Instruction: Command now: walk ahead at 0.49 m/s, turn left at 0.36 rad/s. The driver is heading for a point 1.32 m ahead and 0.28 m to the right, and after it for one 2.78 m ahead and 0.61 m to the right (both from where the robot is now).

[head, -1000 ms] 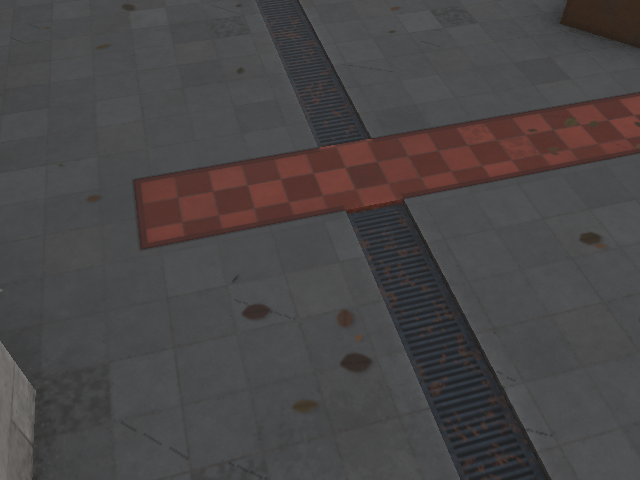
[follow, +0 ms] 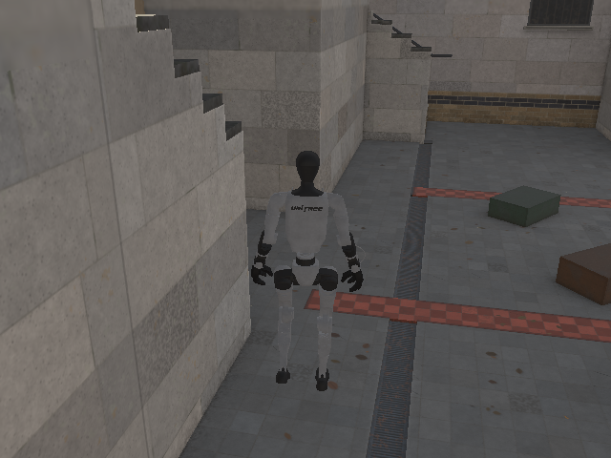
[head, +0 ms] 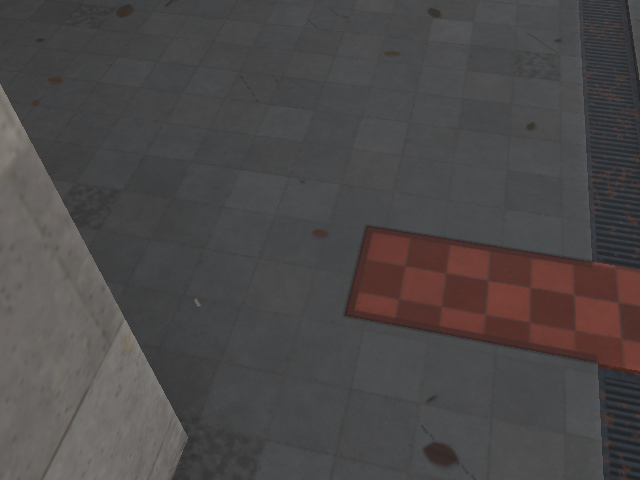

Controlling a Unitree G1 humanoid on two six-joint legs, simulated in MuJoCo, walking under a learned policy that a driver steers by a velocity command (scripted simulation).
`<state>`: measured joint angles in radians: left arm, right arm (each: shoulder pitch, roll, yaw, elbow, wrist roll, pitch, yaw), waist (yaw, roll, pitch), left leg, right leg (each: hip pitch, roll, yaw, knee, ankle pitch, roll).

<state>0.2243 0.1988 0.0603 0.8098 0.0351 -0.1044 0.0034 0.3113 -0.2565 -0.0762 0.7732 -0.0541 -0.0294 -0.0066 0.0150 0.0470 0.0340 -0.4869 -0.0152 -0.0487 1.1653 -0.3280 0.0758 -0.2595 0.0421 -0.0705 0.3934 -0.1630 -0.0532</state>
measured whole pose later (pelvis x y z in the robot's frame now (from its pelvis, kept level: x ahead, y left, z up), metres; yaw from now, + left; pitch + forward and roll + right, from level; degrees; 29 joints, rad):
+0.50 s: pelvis +0.25 +0.02 +0.00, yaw -6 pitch +1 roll -1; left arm 0.32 0.25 0.08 0.88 0.03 -0.01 -0.04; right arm 0.31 -0.23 -0.05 0.78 -0.01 -0.09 -0.03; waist 0.01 -0.03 0.03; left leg -0.20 0.02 0.13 0.42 -0.23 0.04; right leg -0.54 -0.01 0.02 1.15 -0.25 -0.07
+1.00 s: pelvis +0.44 -0.09 -0.01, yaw -24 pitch +1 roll +1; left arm 0.20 0.24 0.05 0.75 0.01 -0.01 -0.02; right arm 0.22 -0.23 -0.05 0.79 -0.03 -0.02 -0.01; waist 0.00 0.02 0.08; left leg -0.54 0.07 -0.02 1.11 -0.40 -0.01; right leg -0.35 0.13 0.01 0.47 -0.14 -0.13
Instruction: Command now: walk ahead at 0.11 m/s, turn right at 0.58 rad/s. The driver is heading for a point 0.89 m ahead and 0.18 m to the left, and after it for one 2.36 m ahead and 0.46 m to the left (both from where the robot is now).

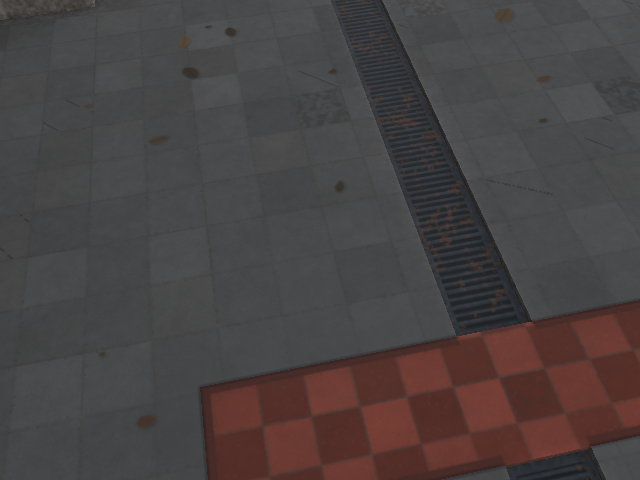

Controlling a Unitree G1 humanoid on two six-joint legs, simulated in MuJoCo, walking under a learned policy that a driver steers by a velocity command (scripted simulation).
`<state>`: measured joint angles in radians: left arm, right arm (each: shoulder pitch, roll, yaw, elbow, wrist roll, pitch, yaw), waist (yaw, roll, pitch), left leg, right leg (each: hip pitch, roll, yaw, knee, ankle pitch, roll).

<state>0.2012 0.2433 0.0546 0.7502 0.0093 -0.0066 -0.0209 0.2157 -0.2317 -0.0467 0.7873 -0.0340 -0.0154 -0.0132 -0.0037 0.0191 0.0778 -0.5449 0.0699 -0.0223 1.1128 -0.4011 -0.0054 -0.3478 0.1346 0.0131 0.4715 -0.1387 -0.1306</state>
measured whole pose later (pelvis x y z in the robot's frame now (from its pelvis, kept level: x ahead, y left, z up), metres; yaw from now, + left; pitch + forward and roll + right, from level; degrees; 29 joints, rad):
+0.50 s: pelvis +0.06 +0.01 +0.00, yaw +2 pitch +0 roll +0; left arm 0.22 0.23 0.02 0.78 0.03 0.00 0.02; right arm 0.23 -0.24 -0.04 0.87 -0.01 0.00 0.01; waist 0.00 -0.02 0.01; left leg -0.26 -0.06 -0.10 0.51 -0.26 0.03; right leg -0.29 0.09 0.01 0.65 -0.43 -0.07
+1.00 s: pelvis +0.20 +0.03 +0.00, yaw +19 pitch +2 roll +0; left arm 0.48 0.21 0.03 0.94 0.02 -0.08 0.02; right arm 0.01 -0.25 -0.03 0.72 -0.03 0.02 0.08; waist 0.09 0.03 0.05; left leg -0.60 0.01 0.11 0.70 -0.13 0.08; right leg 0.14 0.02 -0.21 0.23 -0.40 -0.03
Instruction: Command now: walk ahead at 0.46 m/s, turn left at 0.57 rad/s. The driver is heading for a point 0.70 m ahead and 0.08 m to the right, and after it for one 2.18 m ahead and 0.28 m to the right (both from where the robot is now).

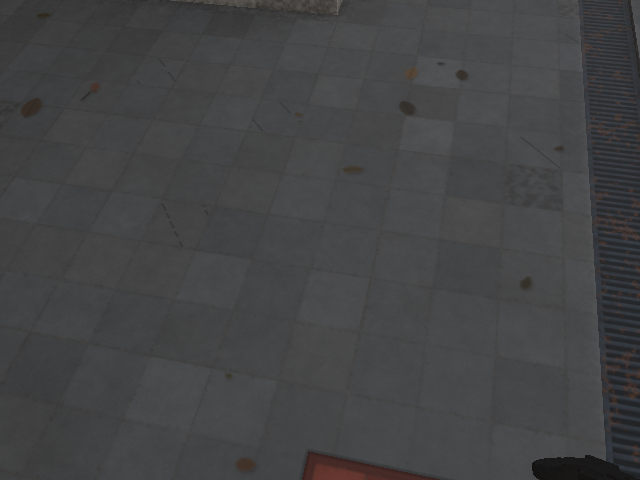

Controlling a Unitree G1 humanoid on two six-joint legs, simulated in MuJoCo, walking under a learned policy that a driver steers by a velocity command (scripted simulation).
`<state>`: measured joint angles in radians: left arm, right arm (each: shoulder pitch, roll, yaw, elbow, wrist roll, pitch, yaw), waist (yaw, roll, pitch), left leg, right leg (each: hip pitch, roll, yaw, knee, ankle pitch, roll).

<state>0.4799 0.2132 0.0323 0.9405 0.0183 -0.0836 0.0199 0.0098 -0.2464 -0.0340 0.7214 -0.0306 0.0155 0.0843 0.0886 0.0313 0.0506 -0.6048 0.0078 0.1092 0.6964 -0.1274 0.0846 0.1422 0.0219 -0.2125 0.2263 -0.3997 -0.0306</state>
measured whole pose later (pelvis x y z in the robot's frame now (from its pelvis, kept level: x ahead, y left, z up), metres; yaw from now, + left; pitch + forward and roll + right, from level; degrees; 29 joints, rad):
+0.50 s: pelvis +0.27 +0.03 +0.01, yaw +1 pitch +1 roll +1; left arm 0.17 0.23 0.03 0.85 0.03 -0.02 -0.05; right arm 0.38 -0.23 -0.03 0.91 -0.02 -0.09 -0.01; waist -0.03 -0.03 0.05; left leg 0.13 -0.12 0.12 0.13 -0.29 0.11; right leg -0.67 -0.07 -0.06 0.71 0.03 -0.06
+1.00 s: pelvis +0.55 +0.01 +0.01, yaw -16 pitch +1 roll +0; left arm 0.38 0.27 0.07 0.91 0.01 -0.03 0.00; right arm 0.07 -0.27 0.00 0.75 -0.02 -0.04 0.01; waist 0.08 0.04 0.06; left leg -0.61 0.05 -0.05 0.67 -0.06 -0.03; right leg -0.05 0.16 0.14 0.35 -0.30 -0.12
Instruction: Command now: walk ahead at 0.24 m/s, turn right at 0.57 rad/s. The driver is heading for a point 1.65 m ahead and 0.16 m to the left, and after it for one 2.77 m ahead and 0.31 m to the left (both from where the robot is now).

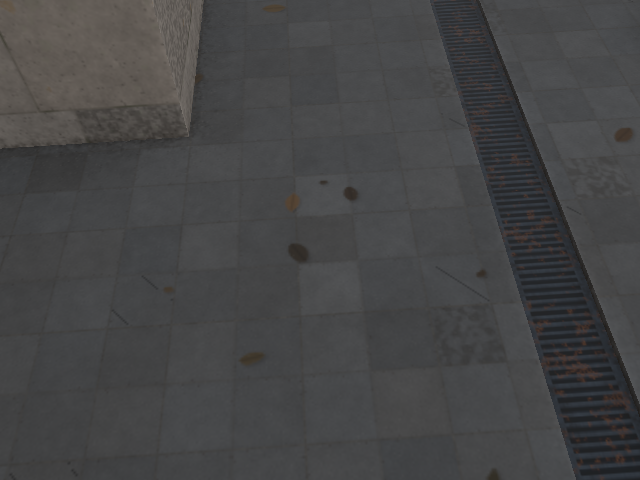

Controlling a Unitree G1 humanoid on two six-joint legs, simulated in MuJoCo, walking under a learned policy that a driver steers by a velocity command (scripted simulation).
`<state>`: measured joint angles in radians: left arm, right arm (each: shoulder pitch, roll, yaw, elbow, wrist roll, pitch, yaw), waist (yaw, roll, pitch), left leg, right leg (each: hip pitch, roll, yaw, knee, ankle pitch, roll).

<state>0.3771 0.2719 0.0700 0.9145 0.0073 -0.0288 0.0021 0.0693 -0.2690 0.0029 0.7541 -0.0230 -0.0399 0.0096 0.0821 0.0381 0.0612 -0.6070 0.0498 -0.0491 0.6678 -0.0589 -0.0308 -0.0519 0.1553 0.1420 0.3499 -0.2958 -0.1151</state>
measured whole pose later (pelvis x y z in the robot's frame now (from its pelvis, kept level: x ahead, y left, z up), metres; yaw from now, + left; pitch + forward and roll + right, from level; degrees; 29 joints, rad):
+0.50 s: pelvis +0.09 +0.02 -0.01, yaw -8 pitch +0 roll +0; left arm 0.18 0.23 0.00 0.82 0.03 0.05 0.01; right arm 0.30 -0.25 -0.02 0.83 -0.01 0.01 0.01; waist -0.04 0.02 0.02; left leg -0.36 -0.01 0.05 0.53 -0.22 0.03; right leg -0.23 0.02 0.02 0.51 -0.26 -0.03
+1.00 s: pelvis +0.07 +0.06 +0.00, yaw +8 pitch +0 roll -2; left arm 0.16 0.30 0.05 0.80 0.02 0.05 0.02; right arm 0.26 -0.28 -0.06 0.74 0.00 0.04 0.00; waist 0.00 -0.04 0.06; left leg -0.22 -0.08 -0.06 0.43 -0.21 0.09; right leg -0.48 0.00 0.02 1.06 -0.38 0.03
